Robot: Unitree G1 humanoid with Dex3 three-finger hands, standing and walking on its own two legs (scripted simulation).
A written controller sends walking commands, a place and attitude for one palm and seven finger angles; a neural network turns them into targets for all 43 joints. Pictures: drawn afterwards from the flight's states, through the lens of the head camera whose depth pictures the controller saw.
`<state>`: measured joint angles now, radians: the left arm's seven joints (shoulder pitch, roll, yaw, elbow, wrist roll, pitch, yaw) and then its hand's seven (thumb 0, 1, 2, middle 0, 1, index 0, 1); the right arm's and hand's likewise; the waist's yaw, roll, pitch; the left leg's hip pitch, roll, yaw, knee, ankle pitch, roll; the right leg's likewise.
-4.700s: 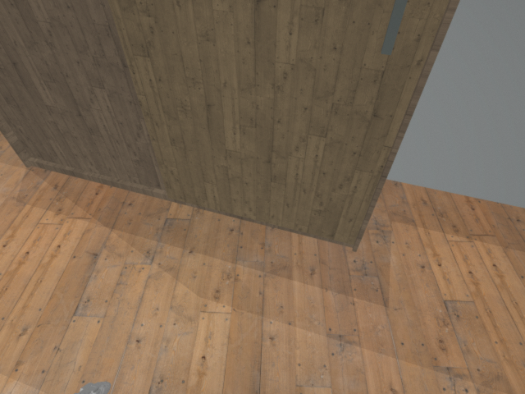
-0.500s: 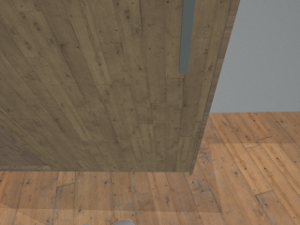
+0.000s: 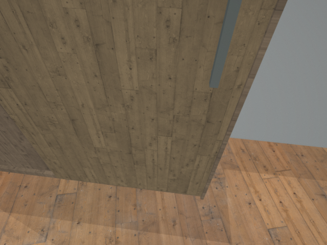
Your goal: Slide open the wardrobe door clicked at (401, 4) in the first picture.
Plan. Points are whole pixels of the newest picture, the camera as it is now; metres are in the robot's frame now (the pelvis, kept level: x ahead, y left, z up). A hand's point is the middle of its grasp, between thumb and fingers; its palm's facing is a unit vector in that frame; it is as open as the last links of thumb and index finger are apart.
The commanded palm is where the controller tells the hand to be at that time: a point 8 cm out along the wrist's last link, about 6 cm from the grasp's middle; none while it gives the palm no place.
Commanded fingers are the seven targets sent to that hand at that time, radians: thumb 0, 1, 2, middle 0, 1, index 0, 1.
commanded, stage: come to a stop and stand still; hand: right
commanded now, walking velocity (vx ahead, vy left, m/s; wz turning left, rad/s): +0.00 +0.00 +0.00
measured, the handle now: (222, 43) +0.54 -0.10 +0.26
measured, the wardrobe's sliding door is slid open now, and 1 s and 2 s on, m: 0.00 0.00 0.00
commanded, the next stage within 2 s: look again from close up in 0.38 s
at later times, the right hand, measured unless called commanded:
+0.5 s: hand out of the picture -0.04 -0.15 -0.18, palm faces +0.03 +0.99 -0.16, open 7.4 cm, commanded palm none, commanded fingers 0.00 -0.90 -0.90 0.20 0.30 0.20 0.30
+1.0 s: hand out of the picture +0.02 -0.22 -0.17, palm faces +0.01 +0.96 -0.28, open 7.4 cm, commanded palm none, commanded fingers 0.00 -0.90 -0.90 0.20 0.30 0.20 0.30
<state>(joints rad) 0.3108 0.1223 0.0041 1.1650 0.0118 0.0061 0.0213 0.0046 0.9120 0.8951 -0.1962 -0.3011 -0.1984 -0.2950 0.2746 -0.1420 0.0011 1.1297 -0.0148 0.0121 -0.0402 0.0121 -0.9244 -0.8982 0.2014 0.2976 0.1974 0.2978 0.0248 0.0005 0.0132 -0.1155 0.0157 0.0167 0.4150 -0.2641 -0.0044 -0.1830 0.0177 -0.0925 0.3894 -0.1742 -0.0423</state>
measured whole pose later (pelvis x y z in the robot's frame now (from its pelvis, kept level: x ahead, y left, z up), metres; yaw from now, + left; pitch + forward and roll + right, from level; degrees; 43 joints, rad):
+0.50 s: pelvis -0.01 +0.01 -0.01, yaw -2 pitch -1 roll +1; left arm 0.33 0.13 0.01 1.07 0.02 -0.01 0.02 0.00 0.91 0.90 -0.20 -0.30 -0.20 -0.30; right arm 0.36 -0.13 0.01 1.09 -0.03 -0.01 -0.03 0.00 -0.91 -0.90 0.20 0.30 0.20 0.30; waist 0.03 0.00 0.02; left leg -0.19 0.00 0.06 0.48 -0.29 0.02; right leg -0.29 0.00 -0.05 0.50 -0.20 -0.03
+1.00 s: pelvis -0.03 -0.01 -0.01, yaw -1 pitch -3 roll +1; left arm 0.21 0.25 0.01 0.98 0.02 0.00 0.00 0.00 0.91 0.90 -0.20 -0.30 -0.20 -0.30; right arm 0.27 -0.27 0.00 0.96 -0.03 0.00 -0.03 0.00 -0.91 -0.90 0.20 0.30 0.20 0.30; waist 0.01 0.00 0.00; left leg -0.17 0.01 0.04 0.47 -0.25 -0.01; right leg -0.26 0.01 -0.07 0.49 -0.18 -0.06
